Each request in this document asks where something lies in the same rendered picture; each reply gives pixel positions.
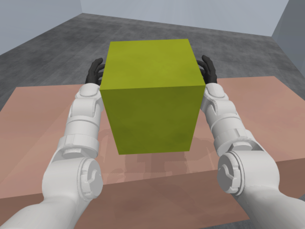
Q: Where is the robot right upper arm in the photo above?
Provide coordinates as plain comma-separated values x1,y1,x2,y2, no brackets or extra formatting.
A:
217,151,305,229

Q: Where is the left robot forearm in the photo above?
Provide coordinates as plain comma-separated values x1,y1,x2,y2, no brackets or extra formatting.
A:
42,83,104,193

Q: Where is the carton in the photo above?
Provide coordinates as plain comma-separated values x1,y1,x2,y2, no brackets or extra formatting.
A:
100,39,206,155

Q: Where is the right robot forearm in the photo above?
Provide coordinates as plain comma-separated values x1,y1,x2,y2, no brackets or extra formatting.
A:
200,83,280,177

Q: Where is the robot left upper arm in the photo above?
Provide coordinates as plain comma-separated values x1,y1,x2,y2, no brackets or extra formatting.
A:
0,157,103,229

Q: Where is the robot left hand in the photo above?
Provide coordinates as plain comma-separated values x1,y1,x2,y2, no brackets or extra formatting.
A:
85,58,105,86

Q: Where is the robot right hand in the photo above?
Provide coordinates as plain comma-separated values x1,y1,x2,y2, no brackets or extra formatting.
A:
196,55,217,84

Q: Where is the pedestal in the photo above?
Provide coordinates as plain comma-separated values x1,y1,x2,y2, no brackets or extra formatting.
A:
0,76,305,229

